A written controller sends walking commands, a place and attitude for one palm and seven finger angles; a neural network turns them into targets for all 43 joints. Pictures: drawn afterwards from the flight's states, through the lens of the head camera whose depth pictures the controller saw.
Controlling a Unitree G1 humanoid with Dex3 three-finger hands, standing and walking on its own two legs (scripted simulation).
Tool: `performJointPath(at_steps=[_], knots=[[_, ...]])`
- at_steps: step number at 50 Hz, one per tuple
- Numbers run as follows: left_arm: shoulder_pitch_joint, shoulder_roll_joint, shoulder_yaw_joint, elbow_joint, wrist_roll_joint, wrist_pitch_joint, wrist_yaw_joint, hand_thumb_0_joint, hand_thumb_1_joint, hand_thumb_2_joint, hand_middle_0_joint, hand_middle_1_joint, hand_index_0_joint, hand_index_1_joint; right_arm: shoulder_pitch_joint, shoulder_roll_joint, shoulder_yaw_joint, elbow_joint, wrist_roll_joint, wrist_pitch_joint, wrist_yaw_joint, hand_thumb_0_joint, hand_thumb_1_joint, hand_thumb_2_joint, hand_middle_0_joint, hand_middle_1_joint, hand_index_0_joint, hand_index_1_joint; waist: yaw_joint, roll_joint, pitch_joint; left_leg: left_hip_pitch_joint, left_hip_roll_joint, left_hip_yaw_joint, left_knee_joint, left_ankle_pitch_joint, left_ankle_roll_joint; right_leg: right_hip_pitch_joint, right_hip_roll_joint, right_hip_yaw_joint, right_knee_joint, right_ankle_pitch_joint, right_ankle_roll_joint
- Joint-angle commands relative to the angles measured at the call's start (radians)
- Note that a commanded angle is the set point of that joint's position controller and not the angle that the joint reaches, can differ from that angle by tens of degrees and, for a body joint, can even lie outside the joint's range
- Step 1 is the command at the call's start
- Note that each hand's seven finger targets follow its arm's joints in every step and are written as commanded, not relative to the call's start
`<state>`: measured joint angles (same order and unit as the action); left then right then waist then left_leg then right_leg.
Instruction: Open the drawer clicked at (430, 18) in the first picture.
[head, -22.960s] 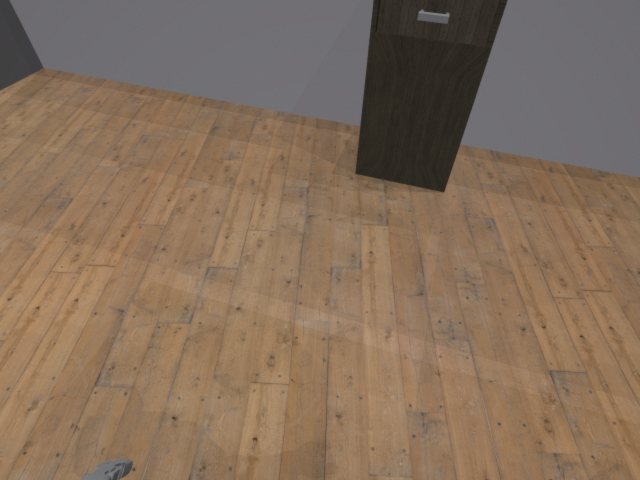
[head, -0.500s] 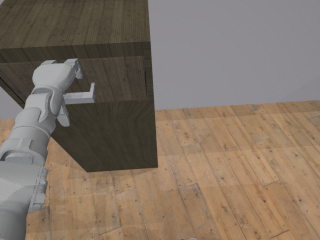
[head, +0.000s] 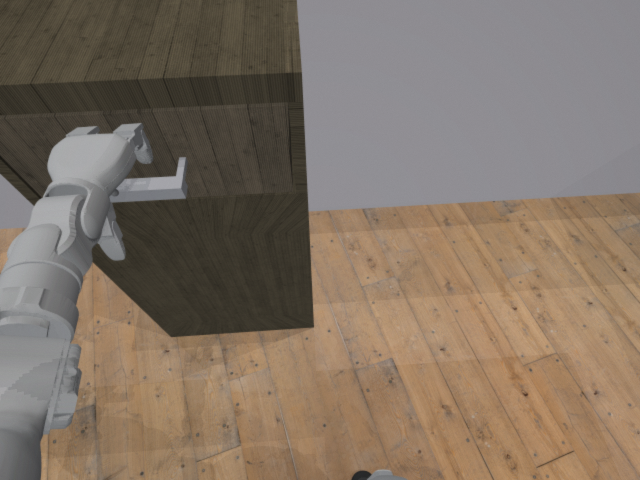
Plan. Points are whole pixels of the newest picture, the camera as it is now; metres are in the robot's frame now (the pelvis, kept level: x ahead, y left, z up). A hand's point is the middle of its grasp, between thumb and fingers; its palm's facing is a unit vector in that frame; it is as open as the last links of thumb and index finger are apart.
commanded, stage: lower the fingers behind the handle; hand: left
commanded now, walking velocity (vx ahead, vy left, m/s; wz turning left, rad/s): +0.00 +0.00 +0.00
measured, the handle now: (149, 177) +0.52 +0.24 +0.03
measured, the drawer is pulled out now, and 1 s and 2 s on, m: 0.00 0.00 0.00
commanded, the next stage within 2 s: close the thumb around the handle in 1.30 s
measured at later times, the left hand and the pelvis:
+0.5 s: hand (118, 203) +0.47 +0.27 +0.04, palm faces -0.08 -0.03 -1.00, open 13.8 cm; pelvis +0.00 +0.02 -0.01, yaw +0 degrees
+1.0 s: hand (129, 213) +0.47 +0.27 +0.01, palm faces -0.08 -0.02 -1.00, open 13.8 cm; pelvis -0.01 +0.02 -0.02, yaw +0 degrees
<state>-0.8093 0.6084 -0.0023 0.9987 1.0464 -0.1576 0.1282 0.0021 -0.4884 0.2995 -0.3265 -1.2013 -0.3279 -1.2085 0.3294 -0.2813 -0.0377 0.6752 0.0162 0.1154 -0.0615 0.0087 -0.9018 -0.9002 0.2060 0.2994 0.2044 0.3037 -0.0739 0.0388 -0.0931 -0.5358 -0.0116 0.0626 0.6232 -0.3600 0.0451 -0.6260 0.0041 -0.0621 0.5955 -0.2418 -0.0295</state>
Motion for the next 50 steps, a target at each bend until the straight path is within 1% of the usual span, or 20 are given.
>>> performJointPath(at_steps=[1, 2, 3, 6, 10, 12, 14, 15, 18, 22, 23, 26, 30, 33, 36, 41, 45, 46, 49, 50], knots=[[-0.439, 0.290, 0.113, -0.265, -0.006, -0.062, 0.069, 0.000, -0.500, 0.300, -0.300, -1.200, -0.300, -1.200, 0.116, -0.144, -0.067, -0.059, -0.013, -0.014, -0.010, 0.000, -0.900, -0.900, 0.200, 0.300, 0.200, 0.300, 0.001, 0.069, -0.455, 0.148, -0.009, -0.056, -0.008, 0.481, -0.008, 0.283, 0.019, 0.063, 0.008, 0.328, -0.009], [-0.437, 0.300, 0.133, -0.277, -0.008, -0.068, 0.083, 0.000, -0.500, 0.300, -0.300, -1.200, -0.300, -1.200, 0.120, -0.144, -0.069, -0.055, -0.018, -0.013, -0.006, 0.000, -0.900, -0.900, 0.200, 0.300, 0.200, 0.300, 0.007, 0.074, -0.466, 0.156, -0.006, -0.065, 0.000, 0.534, -0.013, 0.273, 0.022, 0.056, 0.017, 0.341, -0.012], [-0.421, 0.269, 0.111, -0.263, -0.007, -0.064, 0.097, 0.000, -0.500, 0.300, -0.300, -1.200, -0.300, -1.200, 0.118, -0.141, -0.070, -0.054, -0.018, -0.013, 0.001, 0.000, -0.900, -0.900, 0.200, 0.300, 0.200, 0.300, 0.005, 0.086, -0.450, 0.156, -0.005, -0.063, 0.005, 0.534, -0.016, 0.250, 0.023, 0.053, 0.019, 0.329, -0.011], [-0.386, 0.274, 0.131, -0.213, 0.000, -0.029, 0.140, 0.000, -0.500, 0.300, -0.300, -1.200, -0.300, -1.200, 0.117, -0.149, -0.070, -0.043, -0.020, -0.012, 0.015, 0.000, -0.900, -0.900, 0.200, 0.300, 0.200, 0.300, 0.009, 0.037, -0.419, 0.120, 0.001, -0.065, 0.007, 0.513, -0.020, 0.229, 0.026, 0.042, 0.028, 0.306, -0.010], [-0.400, 0.245, 0.096, -0.163, 0.018, 0.027, 0.163, 0.000, -0.500, 0.300, -0.300, -1.200, -0.300, -1.200, 0.120, -0.153, -0.070, -0.041, -0.017, -0.012, 0.025, 0.000, -0.900, -0.900, 0.200, 0.300, 0.200, 0.300, -0.002, 0.025, -0.419, 0.093, -0.002, -0.059, 0.008, 0.476, -0.017, 0.227, 0.027, 0.043, 0.029, 0.297, -0.009], [-0.445, 0.230, 0.073, -0.152, 0.021, 0.041, 0.157, 0.000, -0.500, 0.300, -0.300, -1.200, -0.300, -1.200, 0.127, -0.157, -0.068, -0.038, -0.016, -0.010, 0.022, 0.000, -0.900, -0.900, 0.200, 0.300, 0.200, 0.300, -0.026, 0.000, -0.419, 0.099, 0.001, -0.067, 0.010, 0.465, -0.014, 0.216, 0.029, 0.042, 0.022, 0.288, -0.009], [-0.442, 0.241, 0.076, -0.153, 0.025, 0.041, 0.145, 0.000, -0.500, 0.300, -0.300, -1.200, -0.300, -1.200, 0.134, -0.157, -0.070, -0.039, -0.015, -0.012, 0.020, 0.000, -0.900, -0.900, 0.200, 0.300, 0.200, 0.300, -0.019, 0.020, -0.439, 0.117, 0.002, -0.069, 0.014, 0.471, -0.013, 0.215, 0.029, 0.044, 0.027, 0.282, -0.008], [-0.480, 0.211, 0.047, -0.186, 0.023, 0.032, 0.138, 0.000, -0.500, 0.300, -0.300, -1.200, -0.300, -1.200, 0.135, -0.155, -0.070, -0.042, -0.015, -0.012, 0.018, 0.000, -0.900, -0.900, 0.200, 0.300, 0.200, 0.300, -0.033, 0.037, -0.452, 0.142, 0.005, -0.079, 0.017, 0.484, -0.017, 0.195, 0.029, 0.043, 0.026, 0.274, -0.007], [-0.487, 0.217, 0.062, -0.213, 0.019, -0.005, 0.126, 0.000, -0.500, 0.300, -0.300, -1.200, -0.300, -1.200, 0.150, -0.151, -0.074, -0.034, -0.023, -0.014, 0.015, 0.000, -0.900, -0.900, 0.200, 0.300, 0.200, 0.300, -0.031, 0.068, -0.475, 0.185, 0.012, -0.094, 0.036, 0.542, -0.024, 0.162, 0.033, 0.041, 0.035, 0.267, -0.009], [-0.429, 0.225, 0.089, -0.161, 0.014, -0.013, 0.136, 0.000, -0.500, 0.300, -0.300, -1.200, -0.300, -1.200, 0.147, -0.153, -0.068, -0.030, -0.027, -0.008, 0.019, 0.000, -0.900, -0.900, 0.200, 0.300, 0.200, 0.300, -0.022, 0.042, -0.418, 0.132, 0.013, -0.092, 0.045, 0.527, -0.024, 0.137, 0.037, 0.034, 0.046, 0.251, -0.011], [-0.437, 0.203, 0.063, -0.151, 0.020, -0.011, 0.140, 0.000, -0.500, 0.300, -0.300, -1.200, -0.300, -1.200, 0.151, -0.150, -0.068, -0.030, -0.026, -0.009, 0.019, 0.000, -0.900, -0.900, 0.200, 0.300, 0.200, 0.300, -0.033, 0.040, -0.405, 0.119, 0.012, -0.095, 0.047, 0.501, -0.024, 0.121, 0.036, 0.034, 0.049, 0.238, -0.009], [-0.441, 0.166, 0.039, -0.142, 0.029, -0.004, 0.152, 0.000, -0.500, 0.300, -0.300, -1.200, -0.300, -1.200, 0.162, -0.151, -0.072, -0.028, -0.026, -0.012, 0.027, 0.000, -0.900, -0.900, 0.200, 0.300, 0.200, 0.300, -0.036, 0.049, -0.390, 0.120, 0.017, -0.105, 0.055, 0.491, -0.030, 0.075, 0.039, 0.026, 0.056, 0.207, -0.013], [-0.455, 0.201, 0.072, -0.157, 0.030, -0.005, 0.167, 0.000, -0.500, 0.300, -0.300, -1.200, -0.300, -1.200, 0.173, -0.155, -0.074, -0.027, -0.032, -0.012, 0.031, 0.000, -0.900, -0.900, 0.200, 0.300, 0.200, 0.300, -0.029, 0.064, -0.458, 0.126, 0.017, -0.110, 0.078, 0.529, -0.035, 0.081, 0.041, 0.029, 0.080, 0.228, -0.013], [-0.464, 0.160, 0.038, -0.123, 0.033, 0.009, 0.175, 0.000, -0.500, 0.300, -0.300, -1.200, -0.300, -1.200, 0.180, -0.154, -0.075, -0.021, -0.032, -0.012, 0.033, 0.000, -0.900, -0.900, 0.200, 0.300, 0.200, 0.300, -0.052, 0.044, -0.437, 0.106, 0.019, -0.110, 0.089, 0.506, -0.030, 0.053, 0.042, 0.026, 0.083, 0.219, -0.009], [-0.462, 0.235, 0.089, -0.121, 0.043, 0.015, 0.182, 0.000, -0.500, 0.300, -0.300, -1.200, -0.300, -1.200, 0.180, -0.161, -0.070, -0.017, -0.034, -0.012, 0.033, 0.000, -0.900, -0.900, 0.200, 0.300, 0.200, 0.300, -0.034, 0.069, -0.453, 0.079, 0.013, -0.104, 0.094, 0.483, -0.029, 0.068, 0.042, 0.030, 0.096, 0.217, -0.014], [-0.455, 0.195, 0.067, -0.136, 0.043, 0.012, 0.187, 0.000, -0.500, 0.300, -0.300, -1.200, -0.300, -1.200, 0.188, -0.157, -0.075, -0.018, -0.039, -0.012, 0.035, 0.000, -0.900, -0.900, 0.200, 0.300, 0.200, 0.300, -0.041, 0.079, -0.484, 0.101, 0.020, -0.111, 0.119, 0.532, -0.032, 0.041, 0.044, 0.026, 0.110, 0.227, -0.011], [-0.422, 0.174, 0.047, -0.068, 0.038, 0.033, 0.184, 0.000, -0.500, 0.300, -0.300, -1.200, -0.300, -1.200, 0.191, -0.159, -0.070, -0.014, -0.036, -0.009, 0.036, 0.000, -0.900, -0.900, 0.200, 0.300, 0.200, 0.300, -0.053, 0.029, -0.420, 0.023, 0.011, -0.098, 0.115, 0.436, -0.017, 0.045, 0.044, 0.028, 0.103, 0.212, -0.009], [-0.436, 0.203, 0.062, -0.078, 0.042, 0.033, 0.184, 0.000, -0.500, 0.300, -0.300, -1.200, -0.300, -1.200, 0.188, -0.162, -0.067, -0.015, -0.034, -0.008, 0.035, 0.000, -0.900, -0.900, 0.200, 0.300, 0.200, 0.300, -0.049, 0.034, -0.424, 0.014, 0.010, -0.097, 0.113, 0.415, -0.016, 0.051, 0.043, 0.031, 0.105, 0.206, -0.011], [-0.477, 0.239, 0.090, -0.160, 0.043, 0.011, 0.191, 0.000, -0.500, 0.300, -0.300, -1.200, -0.300, -1.200, 0.187, -0.157, -0.071, -0.022, -0.040, -0.012, 0.031, 0.000, -0.900, -0.900, 0.200, 0.300, 0.200, 0.300, -0.038, 0.097, -0.523, 0.078, 0.011, -0.101, 0.127, 0.486, -0.021, 0.068, 0.042, 0.036, 0.119, 0.237, -0.011], [-0.437, 0.231, 0.089, -0.130, 0.044, 0.018, 0.190, 0.000, -0.500, 0.300, -0.300, -1.200, -0.300, -1.200, 0.184, -0.157, -0.070, -0.022, -0.039, -0.010, 0.031, 0.000, -0.900, -0.900, 0.200, 0.300, 0.200, 0.300, -0.035, 0.089, -0.505, 0.076, 0.013, -0.102, 0.127, 0.494, -0.024, 0.060, 0.043, 0.032, 0.119, 0.232, -0.011]])
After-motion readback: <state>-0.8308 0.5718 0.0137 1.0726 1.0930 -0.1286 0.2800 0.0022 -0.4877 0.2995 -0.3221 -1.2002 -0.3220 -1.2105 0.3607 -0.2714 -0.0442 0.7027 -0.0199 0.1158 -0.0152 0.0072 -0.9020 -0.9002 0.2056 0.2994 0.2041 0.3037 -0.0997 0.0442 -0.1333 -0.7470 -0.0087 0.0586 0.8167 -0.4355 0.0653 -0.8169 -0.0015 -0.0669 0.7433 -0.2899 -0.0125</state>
